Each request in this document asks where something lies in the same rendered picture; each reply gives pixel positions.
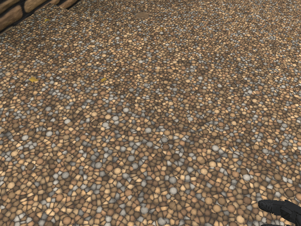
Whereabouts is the right robot hand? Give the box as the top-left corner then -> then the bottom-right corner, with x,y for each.
258,200 -> 301,226

